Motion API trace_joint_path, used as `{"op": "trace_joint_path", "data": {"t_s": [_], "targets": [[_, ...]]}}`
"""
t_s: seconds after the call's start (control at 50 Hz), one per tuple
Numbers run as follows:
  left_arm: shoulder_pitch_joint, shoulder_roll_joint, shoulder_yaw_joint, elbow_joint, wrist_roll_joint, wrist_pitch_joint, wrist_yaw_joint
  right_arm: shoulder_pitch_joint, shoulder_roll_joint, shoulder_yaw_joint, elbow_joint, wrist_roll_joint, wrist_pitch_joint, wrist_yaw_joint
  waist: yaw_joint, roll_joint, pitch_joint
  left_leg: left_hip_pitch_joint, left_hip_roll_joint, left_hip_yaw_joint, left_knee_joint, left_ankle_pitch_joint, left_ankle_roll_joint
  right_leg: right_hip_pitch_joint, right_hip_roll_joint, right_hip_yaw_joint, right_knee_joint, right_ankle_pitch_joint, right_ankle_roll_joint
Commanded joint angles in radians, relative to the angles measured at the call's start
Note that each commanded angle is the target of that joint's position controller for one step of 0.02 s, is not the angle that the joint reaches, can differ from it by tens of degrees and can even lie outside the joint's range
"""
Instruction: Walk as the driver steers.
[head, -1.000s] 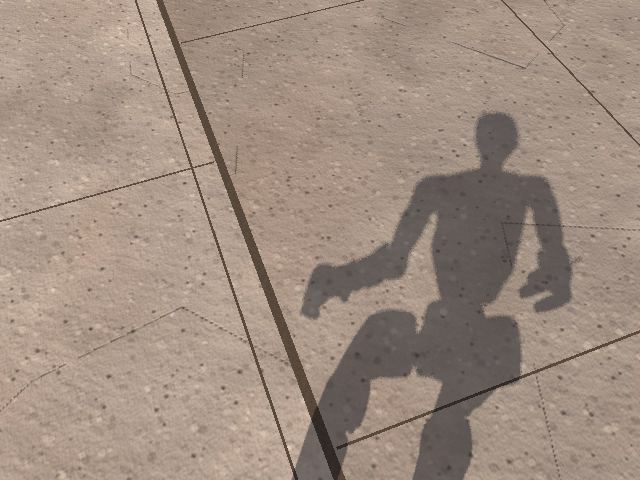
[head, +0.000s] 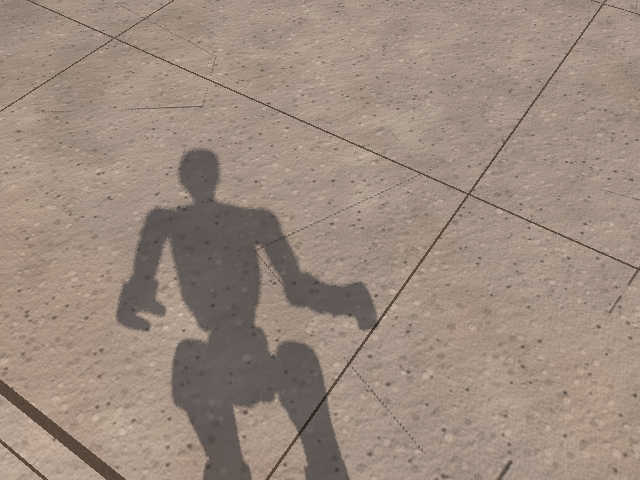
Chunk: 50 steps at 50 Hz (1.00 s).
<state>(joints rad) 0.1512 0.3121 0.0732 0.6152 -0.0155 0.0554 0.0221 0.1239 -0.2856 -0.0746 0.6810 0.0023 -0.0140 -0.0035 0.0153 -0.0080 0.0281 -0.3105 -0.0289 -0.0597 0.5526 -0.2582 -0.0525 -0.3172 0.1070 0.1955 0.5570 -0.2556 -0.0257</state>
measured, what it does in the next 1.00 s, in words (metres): walks ahead: right foot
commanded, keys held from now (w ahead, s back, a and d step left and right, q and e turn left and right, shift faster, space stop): no key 0.48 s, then w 0.52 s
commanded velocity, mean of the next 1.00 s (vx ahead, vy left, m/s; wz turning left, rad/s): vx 0.16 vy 0.00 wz -0.09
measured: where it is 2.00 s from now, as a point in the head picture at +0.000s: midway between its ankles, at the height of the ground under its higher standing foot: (355, 361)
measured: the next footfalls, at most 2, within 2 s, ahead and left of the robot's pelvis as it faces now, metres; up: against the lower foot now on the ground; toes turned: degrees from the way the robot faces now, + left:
right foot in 0.30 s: +0.01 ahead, -0.14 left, +0.00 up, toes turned +2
right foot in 1.20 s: +0.43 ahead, -0.13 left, +0.00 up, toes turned -3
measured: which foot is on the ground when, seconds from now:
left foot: down 0.00-1.00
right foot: down 0.00-0.02, up 0.04-0.28, down 0.30-0.72, up 0.74-1.00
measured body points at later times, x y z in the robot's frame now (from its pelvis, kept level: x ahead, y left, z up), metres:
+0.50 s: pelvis -0.01 -0.02 +0.00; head +0.00 -0.03 +0.45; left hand +0.13 +0.23 -0.11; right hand +0.11 -0.28 -0.11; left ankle +0.01 +0.13 -0.73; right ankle -0.03 -0.14 -0.73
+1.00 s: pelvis +0.12 +0.01 +0.01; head +0.15 +0.03 +0.46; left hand +0.32 +0.26 -0.09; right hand +0.09 -0.25 -0.11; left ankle +0.03 +0.10 -0.73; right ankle +0.24 -0.16 -0.67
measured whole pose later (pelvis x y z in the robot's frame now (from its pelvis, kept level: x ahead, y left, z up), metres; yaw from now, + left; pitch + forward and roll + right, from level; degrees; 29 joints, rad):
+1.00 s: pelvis +0.12 +0.01 +0.01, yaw -2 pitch +1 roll -1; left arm 0.14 0.29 0.06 0.71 -0.02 -0.07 -0.02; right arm 0.45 -0.23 -0.02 0.86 0.00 -0.07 0.00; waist -0.08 -0.04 0.02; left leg 0.03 -0.04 0.02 0.22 -0.26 0.06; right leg -0.63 -0.08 0.01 0.82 -0.09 0.00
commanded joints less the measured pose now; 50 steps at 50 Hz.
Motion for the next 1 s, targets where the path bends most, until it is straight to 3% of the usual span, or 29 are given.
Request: {"op": "trace_joint_path", "data": {"t_s": [0.02,0.04,0.06,0.08,0.12,0.18,0.22,0.28,0.3,0.32,0.34,0.36,0.38,0.48,0.52,0.56,0.62,0.66,0.68,0.7,0.72,0.74,0.76,0.78,0.8,0.82,0.88,0.92,1.0], "targets": [[0.027,0.064,0.010,-0.059,0.020,-0.018,0.004,0.036,-0.154,-0.035,-0.078,-0.031,-0.023,0.000,0.001,0.048,-0.153,0.217,0.223,-0.187,-0.212,0.329,0.095,-0.003,-0.122,0.147,0.075,0.008,-0.044],[0.037,0.076,0.016,-0.072,0.012,-0.025,0.007,0.000,-0.181,-0.036,-0.065,-0.053,-0.020,0.001,0.049,0.267,-0.092,0.158,0.350,-0.361,-0.230,0.442,0.257,-0.113,-0.002,0.003,0.162,-0.279,0.014],[0.024,0.147,0.036,-0.056,0.024,-0.029,0.012,-0.016,-0.120,-0.022,-0.082,-0.046,-0.026,0.001,0.007,0.230,-0.090,0.123,0.397,-0.402,-0.253,0.406,0.341,-0.115,-0.041,-0.009,0.339,-0.381,0.066],[0.015,0.180,0.053,-0.046,0.012,-0.028,0.012,-0.017,-0.119,-0.020,-0.078,-0.035,-0.027,-0.002,0.000,0.188,-0.076,0.125,0.365,-0.361,-0.246,0.372,0.334,-0.142,-0.042,-0.015,0.453,-0.357,0.085],[0.032,0.137,0.050,-0.018,0.011,-0.013,0.015,-0.040,-0.117,-0.018,-0.071,-0.008,-0.026,-0.007,0.007,0.142,-0.059,0.144,0.300,-0.270,-0.224,0.319,0.279,-0.173,-0.058,-0.007,0.512,-0.285,0.116],[0.029,0.040,0.017,-0.005,0.008,-0.011,0.006,-0.050,-0.089,-0.006,-0.059,-0.009,-0.010,-0.009,0.005,0.163,-0.073,0.150,0.216,-0.141,-0.195,0.389,0.244,-0.087,-0.087,-0.096,0.324,-0.235,0.135],[-0.008,0.013,0.003,-0.008,0.007,-0.017,0.001,-0.013,-0.097,-0.009,-0.046,-0.010,0.002,-0.008,-0.032,0.198,-0.097,0.179,0.205,-0.127,-0.172,0.420,0.247,-0.014,-0.099,-0.142,0.149,-0.216,0.133],[0.048,0.031,0.009,0.030,0.007,-0.021,-0.006,0.018,-0.096,-0.003,-0.027,0.007,0.010,-0.005,-0.007,0.178,-0.104,0.159,0.193,-0.128,-0.140,0.384,0.214,0.149,-0.085,-0.177,-0.202,0.071,0.096],[0.046,0.064,0.011,0.024,0.019,-0.022,-0.004,0.057,-0.087,0.002,-0.016,0.004,-0.001,-0.002,-0.019,0.138,-0.112,0.108,0.185,-0.127,-0.141,0.319,0.164,0.232,-0.122,-0.120,-0.218,0.171,0.067],[0.055,0.129,0.022,0.013,0.026,-0.021,0.004,0.074,-0.075,0.010,-0.019,-0.020,-0.015,0.007,-0.046,0.018,-0.136,0.050,0.138,-0.071,-0.089,0.224,0.108,0.300,-0.219,-0.031,-0.161,0.381,0.028],[0.031,0.117,0.020,0.040,0.031,-0.022,-0.002,0.088,-0.037,0.018,-0.015,-0.027,-0.023,0.008,-0.082,-0.142,-0.134,0.104,0.070,0.012,-0.115,0.058,0.053,0.182,-0.222,-0.024,-0.132,0.216,-0.029],[0.003,0.060,0.008,0.020,0.031,-0.027,-0.011,0.031,-0.071,0.016,-0.011,-0.035,-0.023,0.006,-0.042,-0.098,-0.092,0.126,0.063,0.021,-0.093,0.053,0.020,0.129,-0.199,-0.025,-0.155,0.106,-0.039],[0.009,0.039,0.001,0.031,0.038,-0.033,-0.011,0.005,-0.073,0.013,-0.011,-0.030,-0.021,0.005,-0.034,-0.074,-0.072,0.127,0.062,0.024,-0.088,0.068,0.016,0.103,-0.193,-0.026,-0.167,0.055,-0.027],[0.047,0.040,-0.007,0.062,0.031,-0.057,-0.001,0.034,-0.061,0.013,0.019,-0.016,-0.007,-0.011,-0.031,-0.059,-0.013,0.118,0.067,0.016,-0.088,0.116,0.024,0.069,-0.169,-0.043,-0.160,0.072,-0.001],[0.081,0.057,-0.002,0.076,0.024,-0.051,0.005,0.047,-0.052,0.014,0.039,-0.011,-0.003,-0.016,-0.015,-0.078,-0.017,0.081,0.018,0.073,-0.028,-0.061,0.021,0.076,-0.165,-0.023,-0.194,-0.191,-0.030],[0.130,0.113,0.013,0.080,0.017,-0.048,0.007,0.022,-0.051,0.011,0.028,0.005,-0.014,-0.018,0.019,-0.156,0.057,-0.068,-0.015,0.123,0.114,-0.190,0.029,0.061,-0.264,0.140,-0.304,-0.524,-0.114],[0.149,0.119,0.014,0.093,0.005,-0.071,0.010,-0.007,-0.061,0.004,0.004,0.029,-0.054,-0.004,0.026,-0.203,0.139,-0.204,0.052,0.054,0.238,-0.249,0.088,0.069,-0.384,0.308,-0.372,-0.514,-0.201],[0.111,0.105,0.010,0.088,-0.009,-0.078,0.006,0.030,-0.053,0.006,0.018,0.034,-0.075,0.015,-0.005,-0.172,0.114,-0.135,0.064,0.062,0.108,-0.239,0.126,0.088,-0.363,0.237,-0.342,-0.402,-0.181],[0.062,0.102,0.009,0.078,-0.016,-0.076,0.002,0.098,-0.049,0.004,0.053,0.030,-0.083,0.022,-0.047,-0.144,0.080,0.030,0.039,0.096,-0.009,-0.104,0.134,0.023,-0.317,0.158,-0.313,-0.328,-0.153],[0.042,0.086,0.005,0.073,-0.012,-0.075,0.000,0.186,-0.057,-0.005,0.100,0.021,-0.085,0.025,-0.084,-0.117,0.035,0.202,0.005,0.116,-0.059,0.023,0.121,-0.044,-0.267,0.088,-0.249,-0.262,-0.124],[0.025,0.042,-0.007,0.065,0.000,-0.080,-0.001,0.279,-0.082,-0.015,0.132,0.014,-0.085,0.024,-0.116,-0.053,-0.003,0.329,0.045,0.041,-0.084,0.017,0.123,-0.114,-0.208,0.006,-0.106,-0.183,-0.085],[0.001,-0.028,-0.026,0.027,0.008,-0.091,0.001,0.380,-0.181,-0.037,0.141,0.009,-0.089,0.021,-0.139,0.211,-0.031,0.438,0.250,-0.322,-0.258,-0.171,0.211,-0.276,-0.075,-0.152,0.238,-0.175,0.001],[-0.002,0.034,-0.008,-0.005,-0.011,-0.109,0.007,0.404,-0.218,-0.040,0.136,0.002,-0.098,0.033,-0.135,0.307,-0.019,0.445,0.411,-0.667,-0.385,-0.281,0.340,-0.424,-0.041,-0.114,0.464,-0.338,0.019],[0.031,0.074,0.006,0.011,-0.026,-0.122,0.002,0.325,-0.160,-0.020,0.117,0.003,-0.103,0.029,-0.090,0.190,0.050,0.413,0.418,-0.626,-0.383,-0.328,0.348,-0.498,-0.109,-0.065,0.574,-0.283,0.003],[0.043,0.072,0.005,0.032,-0.028,-0.133,-0.007,0.285,-0.125,-0.010,0.103,0.003,-0.103,0.024,-0.076,0.138,0.080,0.398,0.367,-0.511,-0.378,-0.307,0.315,-0.520,-0.147,-0.076,0.591,-0.180,-0.015],[0.039,0.060,0.006,0.042,-0.020,-0.141,-0.012,0.262,-0.127,-0.009,0.098,-0.001,-0.100,0.021,-0.066,0.100,0.078,0.398,0.332,-0.428,-0.387,-0.235,0.285,-0.532,-0.173,-0.098,0.574,-0.095,-0.026],[0.011,0.035,0.006,0.046,-0.002,-0.142,-0.034,0.282,-0.085,0.012,0.106,-0.003,-0.088,0.017,-0.066,0.106,0.047,0.382,0.251,-0.222,-0.400,0.115,0.240,-0.473,-0.202,-0.147,0.488,0.053,-0.012],[-0.029,0.011,-0.002,0.031,0.003,-0.137,-0.042,0.312,-0.092,0.013,0.118,0.004,-0.080,0.012,-0.075,0.091,0.040,0.383,0.232,-0.143,-0.403,0.282,0.245,-0.473,-0.196,-0.181,0.406,0.103,0.016],[-0.171,-0.026,-0.024,-0.019,-0.003,-0.145,-0.056,0.332,-0.124,0.012,0.130,0.002,-0.065,-0.006,-0.107,0.088,0.075,0.291,0.198,-0.044,-0.438,0.314,0.233,-0.368,-0.165,-0.223,0.128,0.271,0.045]]}}
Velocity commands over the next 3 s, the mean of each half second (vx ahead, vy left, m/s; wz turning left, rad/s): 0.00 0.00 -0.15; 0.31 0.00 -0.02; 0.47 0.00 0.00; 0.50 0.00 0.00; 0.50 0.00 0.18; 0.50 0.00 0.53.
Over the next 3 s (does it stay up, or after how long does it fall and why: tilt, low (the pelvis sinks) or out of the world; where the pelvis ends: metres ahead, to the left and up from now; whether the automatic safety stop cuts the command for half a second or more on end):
stays up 1.23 0.04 0.01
